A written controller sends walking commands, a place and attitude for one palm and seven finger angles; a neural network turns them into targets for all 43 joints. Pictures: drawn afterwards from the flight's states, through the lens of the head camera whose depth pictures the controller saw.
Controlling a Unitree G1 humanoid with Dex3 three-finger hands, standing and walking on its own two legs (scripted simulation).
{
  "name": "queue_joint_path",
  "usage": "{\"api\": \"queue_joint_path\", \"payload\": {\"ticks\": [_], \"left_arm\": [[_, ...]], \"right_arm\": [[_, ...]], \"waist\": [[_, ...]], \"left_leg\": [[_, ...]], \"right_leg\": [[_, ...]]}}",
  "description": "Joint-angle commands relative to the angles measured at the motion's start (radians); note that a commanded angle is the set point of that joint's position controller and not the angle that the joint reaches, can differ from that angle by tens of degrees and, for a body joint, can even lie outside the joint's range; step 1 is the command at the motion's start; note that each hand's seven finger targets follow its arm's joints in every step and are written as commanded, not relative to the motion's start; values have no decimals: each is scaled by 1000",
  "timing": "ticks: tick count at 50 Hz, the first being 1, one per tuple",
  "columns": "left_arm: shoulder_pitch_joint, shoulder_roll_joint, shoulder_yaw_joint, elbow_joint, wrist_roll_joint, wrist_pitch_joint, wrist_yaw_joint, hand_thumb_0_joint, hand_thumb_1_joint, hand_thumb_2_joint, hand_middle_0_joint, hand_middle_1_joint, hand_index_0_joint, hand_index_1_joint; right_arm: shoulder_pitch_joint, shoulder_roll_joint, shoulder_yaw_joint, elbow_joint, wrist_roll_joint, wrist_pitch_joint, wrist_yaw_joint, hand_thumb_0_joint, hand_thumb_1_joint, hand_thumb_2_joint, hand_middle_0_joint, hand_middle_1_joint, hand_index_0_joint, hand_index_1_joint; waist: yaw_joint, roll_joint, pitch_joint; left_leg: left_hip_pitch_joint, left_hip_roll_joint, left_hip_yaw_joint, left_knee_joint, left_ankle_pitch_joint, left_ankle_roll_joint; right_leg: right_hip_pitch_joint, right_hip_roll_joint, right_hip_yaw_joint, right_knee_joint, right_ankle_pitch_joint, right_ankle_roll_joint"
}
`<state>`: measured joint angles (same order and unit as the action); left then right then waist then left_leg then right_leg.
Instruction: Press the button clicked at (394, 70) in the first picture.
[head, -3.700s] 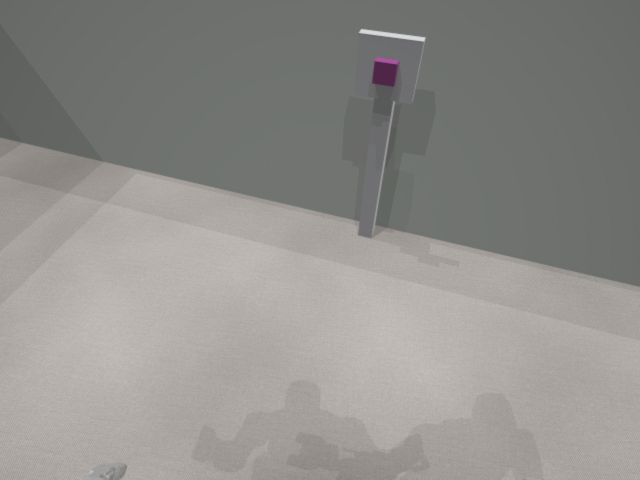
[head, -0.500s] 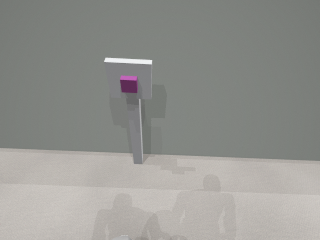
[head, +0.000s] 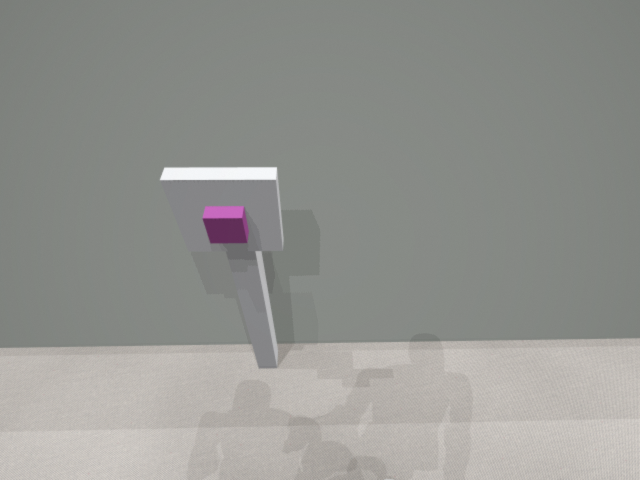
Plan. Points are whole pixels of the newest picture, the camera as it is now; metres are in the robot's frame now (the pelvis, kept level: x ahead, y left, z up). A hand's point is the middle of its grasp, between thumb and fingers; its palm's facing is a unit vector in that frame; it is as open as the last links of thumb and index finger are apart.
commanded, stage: come to a stop and stand still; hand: left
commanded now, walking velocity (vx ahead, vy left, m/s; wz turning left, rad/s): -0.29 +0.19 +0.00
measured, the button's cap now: (227, 223) +0.51 +0.18 -0.02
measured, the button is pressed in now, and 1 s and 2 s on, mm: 0 0 0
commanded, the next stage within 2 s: look again from close up in 1.44 s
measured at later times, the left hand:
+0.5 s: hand out of the picture +0.00 +0.24 -0.17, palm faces +0.12 -0.98 -0.18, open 7.4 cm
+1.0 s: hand out of the picture -0.03 +0.18 -0.17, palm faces +0.02 -0.97 -0.23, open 7.3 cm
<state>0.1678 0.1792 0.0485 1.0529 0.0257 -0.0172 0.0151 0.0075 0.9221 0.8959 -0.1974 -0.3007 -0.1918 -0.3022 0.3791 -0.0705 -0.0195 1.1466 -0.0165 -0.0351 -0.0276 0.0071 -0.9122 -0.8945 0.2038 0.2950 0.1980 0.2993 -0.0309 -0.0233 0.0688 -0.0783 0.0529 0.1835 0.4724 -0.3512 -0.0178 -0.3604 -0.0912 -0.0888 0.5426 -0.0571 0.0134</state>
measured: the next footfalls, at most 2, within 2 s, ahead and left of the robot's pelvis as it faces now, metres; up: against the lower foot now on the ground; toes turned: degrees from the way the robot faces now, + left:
left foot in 0.36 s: +0.02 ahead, +0.13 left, +0.00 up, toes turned +6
right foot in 0.80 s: -0.01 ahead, -0.12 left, +0.00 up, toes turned +1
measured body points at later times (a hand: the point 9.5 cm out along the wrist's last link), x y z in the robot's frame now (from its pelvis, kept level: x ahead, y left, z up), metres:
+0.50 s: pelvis -0.03 +0.04 +0.01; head -0.03 +0.07 +0.46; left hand -0.01 +0.29 -0.16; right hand +0.04 -0.19 -0.12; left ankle -0.02 +0.13 -0.73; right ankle +0.00 -0.11 -0.68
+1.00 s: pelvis -0.04 +0.00 +0.00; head -0.03 -0.01 +0.44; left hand -0.03 +0.23 -0.16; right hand -0.06 -0.21 -0.17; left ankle -0.02 +0.13 -0.73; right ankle -0.05 -0.12 -0.73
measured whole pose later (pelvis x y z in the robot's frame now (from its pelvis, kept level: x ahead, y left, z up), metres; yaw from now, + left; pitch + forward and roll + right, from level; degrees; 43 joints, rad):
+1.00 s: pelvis -0.04 +0.00 +0.00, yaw +2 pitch -1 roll +0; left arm 0.28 0.14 0.00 1.08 0.02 0.00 0.04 0.02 0.93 0.90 -0.20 -0.30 -0.20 -0.30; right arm 0.34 -0.14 0.00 1.07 -0.02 0.00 -0.01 0.01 -0.91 -0.89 0.20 0.29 0.19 0.30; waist -0.03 0.04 0.02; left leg -0.30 0.04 0.05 0.60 -0.28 -0.01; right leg -0.24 -0.02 -0.02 0.60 -0.35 0.00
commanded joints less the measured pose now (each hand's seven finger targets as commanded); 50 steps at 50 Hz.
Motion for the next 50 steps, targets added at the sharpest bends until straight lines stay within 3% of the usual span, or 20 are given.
{"api": "queue_joint_path", "payload": {"ticks": [1,3,5,7,10,15,16,18,19,21,24,35,37,38,39,40,41,42,46,50], "left_arm": [[176,176,16,5,-8,-11,20,0,900,900,-200,-300,-200,-300],[157,170,29,-2,-7,-13,33,0,900,900,-200,-300,-200,-300],[111,157,38,-21,0,2,46,0,900,900,-200,-300,-200,-300],[71,162,48,-56,5,16,49,0,900,900,-200,-300,-200,-300],[2,158,50,-97,10,26,47,0,900,900,-200,-300,-200,-300],[-28,165,48,-120,12,41,32,0,900,900,-200,-300,-200,-300],[-35,149,42,-124,4,48,28,0,900,900,-200,-300,-200,-300],[1,38,16,-141,-16,61,17,0,900,900,-200,-300,-200,-300],[-10,66,18,-123,-5,70,17,0,900,900,-200,-300,-200,-300],[59,80,27,-77,3,64,-1,0,900,900,-200,-300,-200,-300],[133,73,19,-25,0,50,-9,0,900,900,-200,-300,-200,-300],[130,31,-13,14,-13,45,-1,0,900,900,-200,-300,-200,-300],[276,69,-26,78,6,14,42,0,900,900,-200,-300,-200,-300],[257,88,-28,22,3,1,39,0,900,900,-200,-300,-200,-300],[196,109,-35,2,3,-4,36,0,900,900,-200,-300,-200,-300],[151,133,-33,-14,3,-7,29,0,900,900,-200,-300,-200,-300],[163,143,-32,-18,0,-9,23,0,900,900,-200,-300,-200,-300],[161,126,-29,-10,-7,-13,24,0,900,900,-200,-300,-200,-300],[161,66,-37,-11,-6,0,26,0,900,900,-200,-300,-200,-300],[170,73,-37,-8,-12,-9,25,0,900,900,-200,-300,-200,-300]], "right_arm": [[89,-98,-40,-29,19,19,-1,0,-900,-900,200,300,200,300],[55,-115,-46,-44,17,50,-10,0,-900,-900,200,300,200,300],[1,-129,-53,-62,18,57,-11,0,-900,-900,200,300,200,300],[-42,-124,-58,-89,12,74,-4,0,-900,-900,200,300,200,300],[-46,-122,-62,-120,7,90,8,0,-900,-900,200,300,200,300],[7,-128,-50,-134,4,62,15,0,-900,-900,200,300,200,300],[57,-139,-46,-126,3,53,15,0,-900,-900,200,300,200,300],[-12,-263,-56,-173,-15,35,11,0,-900,-900,200,300,200,300],[-108,-287,-55,-196,-18,34,0,0,-900,-900,200,300,200,300],[-195,-257,-39,-205,-20,27,-10,0,-900,-900,200,300,200,300],[-152,-234,-34,-182,-7,13,-17,0,-900,-900,200,300,200,300],[-27,-251,-47,-68,-4,22,-26,0,-900,-900,200,300,200,300],[-137,-301,-45,-117,11,19,-10,0,-900,-900,200,300,200,300],[-131,-188,-23,-156,5,25,9,0,-900,-900,200,300,200,300],[-82,-153,-12,-161,0,30,19,0,-900,-900,200,300,200,300],[-52,-142,-9,-145,-8,36,29,0,-900,-900,200,300,200,300],[-22,-124,-7,-145,-3,23,33,0,-900,-900,200,300,200,300],[-25,-152,-8,-139,-1,14,25,0,-900,-900,200,300,200,300],[-37,-176,-9,-137,-3,19,13,0,-900,-900,200,300,200,300],[-26,-149,3,-120,-3,17,11,0,-900,-900,200,300,200,300]], "waist": [[36,-84,-118],[62,-286,-180],[69,-167,-169],[61,-90,-158],[37,-133,-141],[9,-152,-139],[-20,-105,-133],[-8,354,-7],[1,359,38],[57,202,57],[44,135,6],[-10,167,-76],[70,108,-28],[58,-78,11],[0,-78,15],[-20,63,-55],[-17,86,-151],[-14,-30,-143],[15,24,53],[19,21,37]], "left_leg": [[-236,6,-68,168,-163,-11],[-259,7,-112,401,-282,-18],[-338,-2,-170,549,-259,-17],[-341,-12,-186,603,-208,-23],[-287,-12,-174,549,-145,-30],[-113,-25,-113,158,3,-11],[-31,-23,-116,9,84,-6],[-257,265,-536,-342,-220,80],[-382,302,-603,-406,-292,104],[-364,245,-501,-380,-279,113],[-170,181,-352,-331,-57,96],[22,226,-346,-198,464,162],[-155,190,-260,29,449,99],[-275,54,-161,77,39,48],[-240,4,-130,127,-16,24],[-148,-23,-102,129,34,13],[-119,-33,-120,95,49,17],[-125,7,-166,92,112,33],[-278,52,-238,-26,20,56],[-225,27,-195,-15,92,41]], "right_leg": [[346,-289,197,-96,774,-131],[325,-315,258,-111,854,-213],[333,-322,241,-100,808,-247],[245,-308,199,-127,630,-228],[115,-274,162,-193,342,-200],[11,-189,158,-199,-175,-131],[-53,-150,127,-148,-312,-88],[-141,55,21,163,-444,16],[-95,49,118,273,-413,12],[-91,63,155,398,-307,4],[-126,69,137,410,-233,26],[35,54,75,59,-362,18],[114,5,133,-88,-186,-25],[78,-17,204,-250,-346,-45],[-1,-69,256,-280,-485,-88],[-13,-74,212,-218,-419,-100],[39,-51,181,-156,-402,-98],[40,-6,169,-114,-348,-83],[27,35,127,-91,-380,-57],[32,10,161,-134,-334,-65]]}}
